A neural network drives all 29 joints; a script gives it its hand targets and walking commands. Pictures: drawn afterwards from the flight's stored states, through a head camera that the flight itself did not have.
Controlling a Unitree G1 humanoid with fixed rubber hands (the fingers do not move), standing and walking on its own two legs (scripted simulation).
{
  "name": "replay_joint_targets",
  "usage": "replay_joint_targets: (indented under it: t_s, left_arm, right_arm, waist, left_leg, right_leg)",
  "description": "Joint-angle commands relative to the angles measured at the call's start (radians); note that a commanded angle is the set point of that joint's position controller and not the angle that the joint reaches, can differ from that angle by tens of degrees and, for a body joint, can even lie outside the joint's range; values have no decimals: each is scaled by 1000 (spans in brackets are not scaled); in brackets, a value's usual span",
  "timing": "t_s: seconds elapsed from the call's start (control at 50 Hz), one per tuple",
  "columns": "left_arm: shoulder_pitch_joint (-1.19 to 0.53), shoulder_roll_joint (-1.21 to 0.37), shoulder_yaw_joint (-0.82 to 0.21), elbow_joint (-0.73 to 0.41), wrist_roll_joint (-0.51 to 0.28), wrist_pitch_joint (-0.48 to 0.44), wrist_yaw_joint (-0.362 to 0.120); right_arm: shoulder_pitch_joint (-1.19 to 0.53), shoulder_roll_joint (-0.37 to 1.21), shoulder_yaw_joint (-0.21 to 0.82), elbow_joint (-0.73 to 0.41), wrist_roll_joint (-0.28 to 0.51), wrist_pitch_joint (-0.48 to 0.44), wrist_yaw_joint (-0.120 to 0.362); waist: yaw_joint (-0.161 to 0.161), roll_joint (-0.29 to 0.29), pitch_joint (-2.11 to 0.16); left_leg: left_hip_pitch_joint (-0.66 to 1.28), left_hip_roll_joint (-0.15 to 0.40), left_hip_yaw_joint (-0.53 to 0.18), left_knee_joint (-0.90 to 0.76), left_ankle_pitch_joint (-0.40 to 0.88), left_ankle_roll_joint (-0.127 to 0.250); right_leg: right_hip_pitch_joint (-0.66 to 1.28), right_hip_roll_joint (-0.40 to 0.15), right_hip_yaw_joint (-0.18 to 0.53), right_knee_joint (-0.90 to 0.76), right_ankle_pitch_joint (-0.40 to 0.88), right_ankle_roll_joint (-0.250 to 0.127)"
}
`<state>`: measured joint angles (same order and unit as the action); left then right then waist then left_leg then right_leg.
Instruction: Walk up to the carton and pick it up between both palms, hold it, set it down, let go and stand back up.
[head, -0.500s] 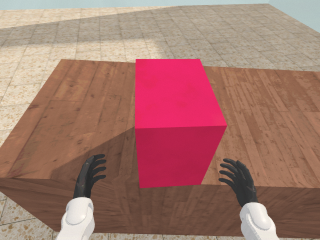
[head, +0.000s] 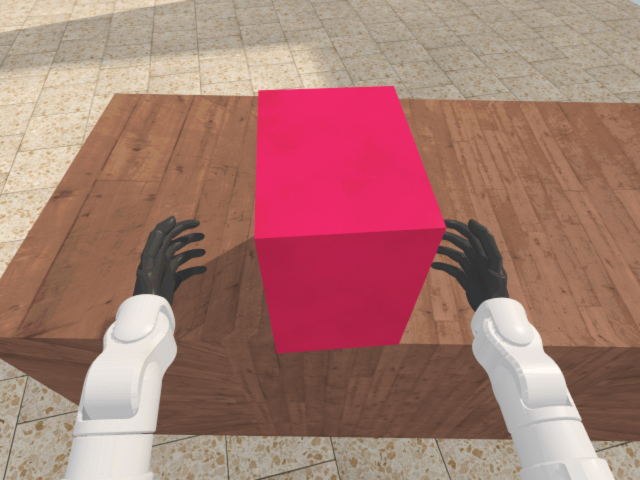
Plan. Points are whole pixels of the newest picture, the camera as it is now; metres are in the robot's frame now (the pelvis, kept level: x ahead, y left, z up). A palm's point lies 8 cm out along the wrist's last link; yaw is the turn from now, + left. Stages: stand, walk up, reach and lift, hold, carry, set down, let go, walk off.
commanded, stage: reach and lift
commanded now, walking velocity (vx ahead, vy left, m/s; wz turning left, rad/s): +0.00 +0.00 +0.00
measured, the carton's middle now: (332, 225) +0.45 +0.01 +0.03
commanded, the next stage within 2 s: none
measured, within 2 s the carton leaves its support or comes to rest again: neither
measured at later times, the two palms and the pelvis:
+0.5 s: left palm (152, 217) +0.35 +0.21 +0.15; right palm (485, 217) +0.38 -0.17 +0.13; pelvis +0.00 +0.00 +0.00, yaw +1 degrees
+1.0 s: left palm (148, 152) +0.41 +0.22 +0.19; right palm (482, 152) +0.44 -0.16 +0.18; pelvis +0.00 +0.00 +0.00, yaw +2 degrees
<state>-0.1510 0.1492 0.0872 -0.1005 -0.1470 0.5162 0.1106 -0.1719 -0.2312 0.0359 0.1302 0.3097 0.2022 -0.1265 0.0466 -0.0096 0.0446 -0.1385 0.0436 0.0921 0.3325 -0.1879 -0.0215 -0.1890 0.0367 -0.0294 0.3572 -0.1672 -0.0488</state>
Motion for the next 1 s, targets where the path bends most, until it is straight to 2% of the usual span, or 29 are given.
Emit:
replay_joint_targets:
  t_s: [0.0,0.04,0.08,0.12,0.18,0.22,0.26,0.28,0.3,0.36,0.38,0.4,0.46,0.5,0.54,0.56,0.62,0.64,0.7,0.74,0.8,0.86,0.92,0.98]
  left_arm:
    - [-369,110,73,-172,2,32,-12]
    - [-433,127,76,-187,-7,48,-11]
    - [-463,124,82,-181,8,75,-4]
    - [-481,139,106,-192,12,97,-4]
    - [-529,162,114,-225,11,118,-12]
    - [-564,176,125,-222,8,130,-13]
    - [-594,182,113,-232,4,140,-9]
    - [-620,191,111,-225,-2,149,-9]
    - [-638,194,113,-218,2,158,-6]
    - [-706,213,123,-166,-3,173,3]
    - [-714,215,123,-123,-7,177,3]
    - [-731,221,126,-134,-7,178,5]
    - [-803,228,106,-93,-16,186,10]
    - [-818,246,116,-44,-17,191,12]
    - [-871,254,108,-27,-19,191,11]
    - [-909,275,114,-30,-29,184,12]
    - [-968,285,113,49,-22,176,13]
    - [-971,290,116,55,-29,169,14]
    - [-1006,303,119,108,-17,164,11]
    - [-1026,316,116,91,-32,157,6]
    - [-1118,322,94,162,-36,149,10]
    - [-1179,333,85,205,-43,138,20]
    - [-1217,324,66,250,-41,132,28]
    - [-1232,329,71,295,-48,114,24]
  right_arm:
    - [-420,-139,-63,-185,12,3,-20]
    - [-485,-144,-64,-201,19,19,-23]
    - [-514,-145,-59,-150,27,39,-23]
    - [-540,-152,-38,-139,50,56,-32]
    - [-593,-180,-43,-173,67,63,-48]
    - [-637,-184,-35,-180,83,71,-54]
    - [-663,-194,-42,-176,93,78,-53]
    - [-694,-199,-46,-166,91,86,-53]
    - [-710,-204,-47,-143,92,95,-53]
    - [-780,-216,-51,-104,94,114,-46]
    - [-794,-218,-59,-78,90,121,-45]
    - [-811,-220,-64,-89,91,120,-44]
    - [-879,-237,-57,-20,111,134,-35]
    - [-921,-257,-56,-5,109,135,-31]
    - [-960,-263,-65,28,113,140,-29]
    - [-1003,-268,-64,11,118,137,-28]
    - [-1054,-275,-60,106,122,144,-21]
    - [-1066,-274,-59,103,118,142,-20]
    - [-1103,-276,-41,157,129,144,-19]
    - [-1133,-280,-36,134,143,137,-22]
    - [-1204,-291,-46,221,141,146,-15]
    - [-1275,-303,-49,244,141,144,-8]
    - [-1300,-315,-53,329,144,139,0]
    - [-1338,-309,-40,348,147,129,2]
  waist:
    - [-7,-46,-367]
    - [-8,-40,-410]
    - [-11,-14,-400]
    - [-12,-30,-432]
    - [-25,1,-513]
    - [-19,0,-531]
    - [-26,33,-538]
    - [-37,18,-539]
    - [-32,25,-526]
    - [-23,18,-532]
    - [-31,4,-527]
    - [-24,14,-559]
    - [-31,30,-588]
    - [-30,1,-600]
    - [-38,14,-616]
    - [-29,3,-649]
    - [-32,15,-646]
    - [-30,-8,-656]
    - [-25,-5,-683]
    - [-26,-9,-723]
    - [-36,24,-709]
    - [-28,27,-743]
    - [-33,56,-740]
    - [-22,25,-782]
  left_leg:
    - [61,-46,-28,-19,219,12]
    - [42,-46,-29,-24,194,15]
    - [50,-45,-31,-19,207,10]
    - [62,-49,-30,-3,261,10]
    - [61,-58,-31,15,300,-5]
    - [42,-59,-31,21,310,-6]
    - [43,-58,-39,22,316,-9]
    - [43,-55,-40,26,305,-7]
    - [48,-52,-44,24,307,-10]
    - [27,-51,-43,17,253,0]
    - [20,-51,-45,14,227,5]
    - [15,-50,-42,17,240,4]
    - [33,-47,-51,34,283,-1]
    - [36,-46,-53,42,292,2]
    - [42,-45,-55,46,308,-1]
    - [34,-49,-54,51,311,1]
    - [15,-48,-61,43,292,1]
    - [8,-50,-60,45,286,8]
    - [13,-50,-61,55,333,3]
    - [23,-52,-60,64,370,0]
    - [17,-50,-67,59,341,-8]
    - [12,-47,-64,65,327,-7]
    - [49,-41,-70,83,381,-22]
    - [31,-47,-66,91,398,-16]
  right_leg:
    - [172,-17,74,-33,276,70]
    - [178,-18,75,-24,268,73]
    - [171,-15,71,-26,257,68]
    - [199,-15,73,-15,348,82]
    - [252,-14,70,8,425,89]
    - [267,-17,69,20,470,94]
    - [256,-16,67,22,469,89]
    - [241,-15,65,19,455,89]
    - [224,-9,60,16,437,82]
    - [200,-14,64,10,360,82]
    - [200,-16,65,5,341,85]
    - [214,-16,65,13,360,85]
    - [194,-9,58,15,381,77]
    - [193,-1,52,15,382,79]
    - [186,-1,51,14,397,79]
    - [193,-3,51,18,409,84]
    - [199,-8,52,21,418,88]
    - [213,-9,54,19,419,92]
    - [245,-3,51,28,490,94]
    - [258,-2,51,32,546,100]
    - [216,-1,41,23,485,91]
    - [198,-2,42,20,455,86]
    - [163,8,29,14,457,76]
    - [199,5,33,20,509,87]
